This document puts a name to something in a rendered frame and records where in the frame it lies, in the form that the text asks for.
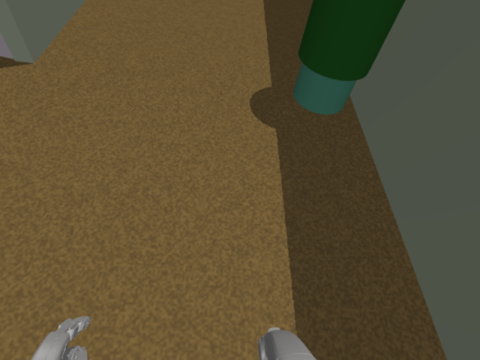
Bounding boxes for potted plant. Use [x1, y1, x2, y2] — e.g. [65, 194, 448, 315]
[293, 0, 406, 115]

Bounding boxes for left robot hand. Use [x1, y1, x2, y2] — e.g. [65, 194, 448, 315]
[31, 316, 91, 360]

